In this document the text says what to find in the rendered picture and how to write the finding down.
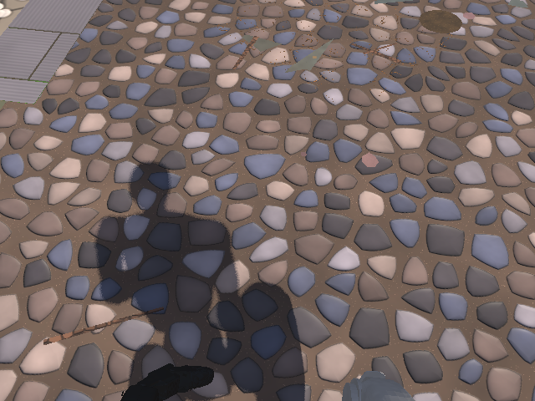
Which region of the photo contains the left robot hand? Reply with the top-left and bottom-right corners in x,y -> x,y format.
120,363 -> 214,401

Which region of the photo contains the right robot thigh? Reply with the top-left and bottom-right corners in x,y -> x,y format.
342,377 -> 415,401

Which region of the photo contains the robot right shin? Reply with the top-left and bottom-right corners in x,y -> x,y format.
359,371 -> 385,382

